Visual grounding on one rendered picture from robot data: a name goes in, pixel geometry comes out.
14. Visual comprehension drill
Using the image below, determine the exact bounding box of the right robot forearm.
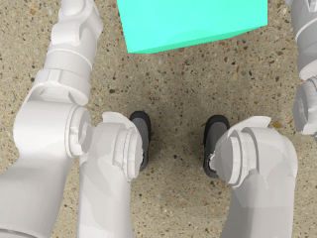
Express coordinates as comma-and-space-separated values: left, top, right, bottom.
284, 0, 317, 81

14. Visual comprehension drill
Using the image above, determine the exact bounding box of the right robot foot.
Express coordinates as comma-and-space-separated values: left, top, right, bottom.
203, 114, 230, 179

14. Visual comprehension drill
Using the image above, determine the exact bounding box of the left robot forearm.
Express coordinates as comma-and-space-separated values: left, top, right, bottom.
13, 0, 103, 147

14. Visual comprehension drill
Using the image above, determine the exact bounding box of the carton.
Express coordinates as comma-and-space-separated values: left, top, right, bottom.
117, 0, 267, 54

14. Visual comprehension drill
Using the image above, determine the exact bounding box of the left robot shin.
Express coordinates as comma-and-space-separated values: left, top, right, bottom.
78, 112, 144, 166

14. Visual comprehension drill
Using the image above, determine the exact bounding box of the robot right upper arm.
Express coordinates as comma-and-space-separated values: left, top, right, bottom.
292, 75, 317, 144

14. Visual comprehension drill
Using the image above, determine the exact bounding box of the robot left upper arm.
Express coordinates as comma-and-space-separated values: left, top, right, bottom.
0, 100, 93, 238

